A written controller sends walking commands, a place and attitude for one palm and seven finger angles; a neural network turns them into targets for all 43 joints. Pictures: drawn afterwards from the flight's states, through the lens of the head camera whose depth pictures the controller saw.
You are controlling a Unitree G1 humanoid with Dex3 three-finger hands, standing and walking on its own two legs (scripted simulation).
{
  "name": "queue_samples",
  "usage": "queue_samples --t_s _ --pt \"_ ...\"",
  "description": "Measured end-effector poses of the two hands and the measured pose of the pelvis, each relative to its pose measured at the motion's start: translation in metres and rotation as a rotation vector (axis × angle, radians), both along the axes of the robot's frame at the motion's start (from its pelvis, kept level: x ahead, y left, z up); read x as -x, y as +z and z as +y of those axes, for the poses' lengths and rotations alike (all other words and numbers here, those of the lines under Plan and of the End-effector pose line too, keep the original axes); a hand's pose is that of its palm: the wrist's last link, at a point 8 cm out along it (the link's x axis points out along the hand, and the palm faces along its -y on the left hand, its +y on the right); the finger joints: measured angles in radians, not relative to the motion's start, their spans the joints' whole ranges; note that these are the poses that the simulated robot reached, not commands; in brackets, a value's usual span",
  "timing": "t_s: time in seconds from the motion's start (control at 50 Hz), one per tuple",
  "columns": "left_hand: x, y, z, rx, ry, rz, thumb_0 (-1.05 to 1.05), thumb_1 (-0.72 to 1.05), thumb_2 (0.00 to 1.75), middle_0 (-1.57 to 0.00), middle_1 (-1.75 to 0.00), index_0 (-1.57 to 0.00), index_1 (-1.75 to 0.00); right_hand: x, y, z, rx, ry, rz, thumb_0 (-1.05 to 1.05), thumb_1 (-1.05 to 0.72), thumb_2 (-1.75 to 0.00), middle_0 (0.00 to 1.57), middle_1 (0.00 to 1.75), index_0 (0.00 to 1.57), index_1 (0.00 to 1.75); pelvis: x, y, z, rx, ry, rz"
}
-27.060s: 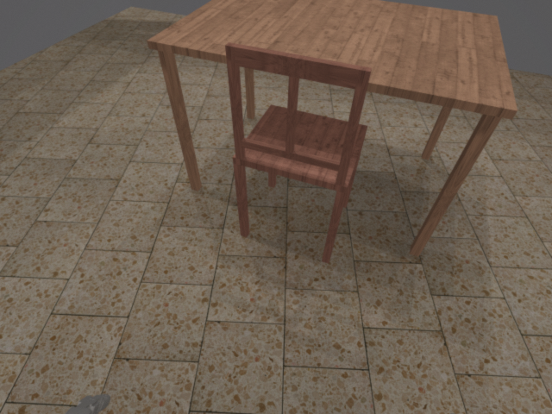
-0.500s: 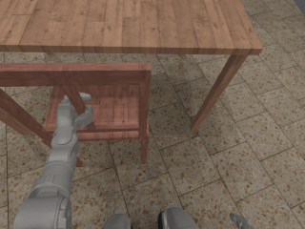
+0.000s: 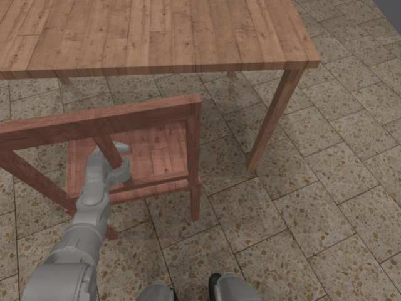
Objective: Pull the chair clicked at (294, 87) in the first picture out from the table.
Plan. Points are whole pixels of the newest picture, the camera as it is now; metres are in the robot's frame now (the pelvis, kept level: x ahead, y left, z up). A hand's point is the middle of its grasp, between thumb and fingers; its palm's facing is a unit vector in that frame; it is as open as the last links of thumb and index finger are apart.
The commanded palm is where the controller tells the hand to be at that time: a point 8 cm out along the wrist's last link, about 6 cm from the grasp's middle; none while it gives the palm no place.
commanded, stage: step backward, pulling the chair out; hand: left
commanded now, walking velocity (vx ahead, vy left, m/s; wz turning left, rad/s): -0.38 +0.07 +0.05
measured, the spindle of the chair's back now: (116, 162) +0.42 +0.18 -0.06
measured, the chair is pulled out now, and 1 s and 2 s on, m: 0.09 0.16 0.17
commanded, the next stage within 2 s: none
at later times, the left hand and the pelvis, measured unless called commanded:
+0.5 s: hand (135, 195) +0.33 +0.13 -0.05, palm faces +0.01 -0.98 -0.18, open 5.3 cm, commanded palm +0.33 +0.18 -0.04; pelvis -0.04 +0.01 +0.01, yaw +1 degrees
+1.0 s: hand (135, 196) +0.33 +0.13 -0.05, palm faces +0.07 -0.98 -0.19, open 5.4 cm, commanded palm +0.31 +0.19 -0.04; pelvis -0.06 -0.01 +0.01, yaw +5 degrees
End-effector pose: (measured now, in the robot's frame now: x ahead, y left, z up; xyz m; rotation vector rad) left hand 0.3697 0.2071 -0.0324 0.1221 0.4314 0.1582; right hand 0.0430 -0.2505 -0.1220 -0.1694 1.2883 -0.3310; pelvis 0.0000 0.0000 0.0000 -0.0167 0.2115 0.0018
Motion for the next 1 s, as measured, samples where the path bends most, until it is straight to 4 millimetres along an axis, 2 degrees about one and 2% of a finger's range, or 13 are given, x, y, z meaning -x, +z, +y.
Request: queue_samples --t_s 0.18,0.32,0.4,0.5,0.6,0.7,0.8,0.9,1.0 --pt "0.022 0.001 -0.019 -0.027 0.004 0.011 -0.01 0.68 0.74 -0.32 -1.06 -0.48 -1.45 -0.005 0.001 -0.026 0.023 0.025 -0.068 0.01 -0.91 -0.90 0.20 0.30 0.21 0.30 0.024 -0.002 -0.015 -0.018 0.030 -0.023" --pt "0.038 0.003 -0.028 -0.032 -0.045 0.037 -0.01 0.68 0.72 -0.30 -1.09 -0.49 -1.45 0.004 0.015 -0.037 0.075 0.034 -0.065 0.01 -0.91 -0.90 0.20 0.30 0.20 0.30 0.039 0.006 -0.006 -0.017 0.050 -0.059" --pt "0.047 0.003 -0.029 -0.030 -0.081 0.046 -0.01 0.68 0.72 -0.28 -1.10 -0.49 -1.45 0.010 0.020 -0.031 0.098 0.027 -0.071 0.01 -0.91 -0.90 0.20 0.30 0.20 0.30 0.043 0.006 0.003 -0.011 0.043 -0.074" --pt "0.055 0.004 -0.027 -0.022 -0.105 0.055 -0.01 0.68 0.73 -0.26 -1.12 -0.49 -1.45 0.011 0.018 -0.011 0.078 0.026 -0.101 0.01 -0.91 -0.90 0.20 0.30 0.20 0.30 0.044 0.008 0.011 -0.008 0.016 -0.089" --pt "0.059 0.004 -0.026 -0.023 -0.102 0.059 -0.01 0.68 0.74 -0.25 -1.12 -0.49 -1.45 0.009 0.005 0.008 0.019 0.034 -0.133 0.01 -0.91 -0.90 0.20 0.30 0.20 0.30 0.043 0.003 0.008 -0.031 -0.009 -0.119" --pt "0.061 0.004 -0.028 -0.026 -0.061 0.064 0.00 0.66 0.77 -0.27 -1.10 -0.49 -1.45 0.009 -0.013 0.013 -0.042 0.041 -0.147 0.01 -0.91 -0.90 0.20 0.30 0.21 0.30 0.044 -0.003 -0.003 -0.039 -0.018 -0.136" --pt "0.061 0.004 -0.030 -0.044 -0.021 0.060 0.00 0.63 0.79 -0.31 -1.09 -0.49 -1.45 0.012 -0.020 -0.002 -0.056 0.046 -0.135 0.01 -0.91 -0.90 0.20 0.30 0.21 0.30 0.047 -0.004 -0.016 -0.047 -0.001 -0.128" --pt "0.062 0.005 -0.031 -0.038 -0.007 0.067 0.01 0.63 0.80 -0.30 -1.08 -0.50 -1.45 0.020 -0.006 -0.028 -0.003 0.067 -0.098 0.01 -0.91 -0.90 0.20 0.30 0.21 0.30 0.052 0.005 -0.016 -0.054 0.021 -0.108" --pt "0.061 0.005 -0.029 -0.033 -0.045 0.068 0.00 0.64 0.77 -0.28 -1.11 -0.50 -1.45 0.026 0.007 -0.048 0.088 0.098 -0.061 0.01 -0.91 -0.90 0.20 0.30 0.20 0.30 0.059 0.005 -0.006 -0.036 0.077 -0.064"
